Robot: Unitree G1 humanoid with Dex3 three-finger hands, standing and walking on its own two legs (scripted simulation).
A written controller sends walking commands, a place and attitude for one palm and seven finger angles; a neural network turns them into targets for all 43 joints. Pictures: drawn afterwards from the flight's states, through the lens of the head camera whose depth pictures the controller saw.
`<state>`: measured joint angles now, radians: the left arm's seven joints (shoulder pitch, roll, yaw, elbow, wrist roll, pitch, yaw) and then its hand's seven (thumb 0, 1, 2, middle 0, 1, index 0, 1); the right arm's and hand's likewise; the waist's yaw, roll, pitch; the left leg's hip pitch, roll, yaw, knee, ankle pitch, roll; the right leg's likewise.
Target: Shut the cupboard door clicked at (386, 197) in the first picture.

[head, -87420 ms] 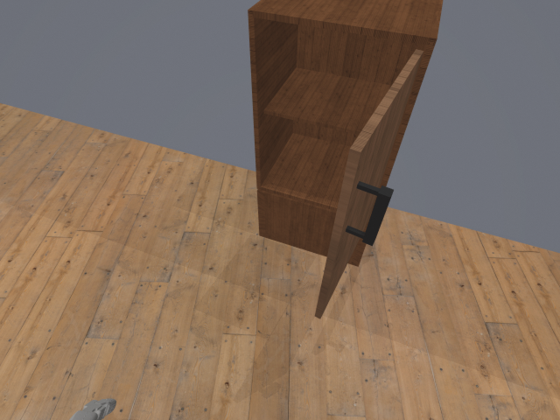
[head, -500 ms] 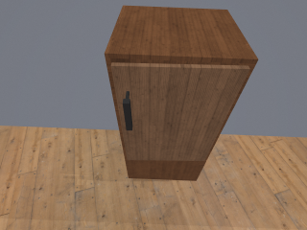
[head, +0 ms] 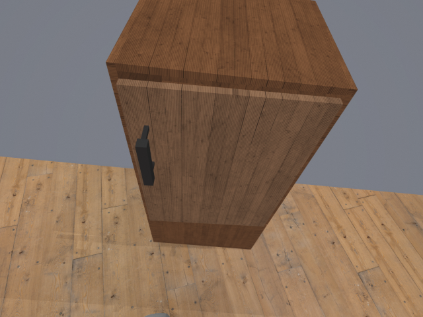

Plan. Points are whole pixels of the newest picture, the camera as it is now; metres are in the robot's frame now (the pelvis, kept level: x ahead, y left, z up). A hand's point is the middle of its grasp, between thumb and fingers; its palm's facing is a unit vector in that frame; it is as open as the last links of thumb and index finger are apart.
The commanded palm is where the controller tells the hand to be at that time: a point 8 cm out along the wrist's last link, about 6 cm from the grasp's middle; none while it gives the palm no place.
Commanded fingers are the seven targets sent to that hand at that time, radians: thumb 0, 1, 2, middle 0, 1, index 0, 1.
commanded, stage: shuffle to correct the standing spot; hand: left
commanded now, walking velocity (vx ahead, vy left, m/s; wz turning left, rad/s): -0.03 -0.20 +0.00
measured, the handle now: (147, 156) +0.43 +0.18 +0.00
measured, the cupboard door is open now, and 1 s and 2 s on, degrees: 2 2 2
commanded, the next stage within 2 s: come to a stop and stand still in 0.02 s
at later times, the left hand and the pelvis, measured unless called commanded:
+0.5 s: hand out of the picture +0.08 +0.09 -0.14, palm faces +0.04 -0.97 -0.25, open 7.3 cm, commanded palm none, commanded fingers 0.00 0.90 0.90 -0.20 -0.30 -0.20 -0.30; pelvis +0.01 -0.10 +0.02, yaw +1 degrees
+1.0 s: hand out of the picture +0.00 +0.14 -0.14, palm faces +0.03 -0.96 -0.29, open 7.4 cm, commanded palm none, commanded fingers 0.00 0.90 0.90 -0.20 -0.30 -0.20 -0.30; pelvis +0.00 -0.05 +0.01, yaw +0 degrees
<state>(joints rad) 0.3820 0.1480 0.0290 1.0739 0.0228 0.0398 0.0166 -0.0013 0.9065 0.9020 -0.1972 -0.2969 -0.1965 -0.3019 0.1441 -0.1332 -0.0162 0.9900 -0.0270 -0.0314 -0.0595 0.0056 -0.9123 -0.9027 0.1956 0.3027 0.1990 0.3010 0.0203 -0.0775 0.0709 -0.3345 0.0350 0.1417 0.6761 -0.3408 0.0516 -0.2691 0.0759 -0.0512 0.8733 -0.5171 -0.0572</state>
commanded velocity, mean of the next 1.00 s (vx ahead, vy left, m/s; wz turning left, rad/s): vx -0.01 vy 0.08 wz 0.00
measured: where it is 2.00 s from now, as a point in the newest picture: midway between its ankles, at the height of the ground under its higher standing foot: outside the picture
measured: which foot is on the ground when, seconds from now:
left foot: down 0.00-0.32, up 0.34-0.66, down 0.68-1.00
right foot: up 0.00-0.30, down 0.32-0.68, up 0.70-0.88, down 0.90-1.00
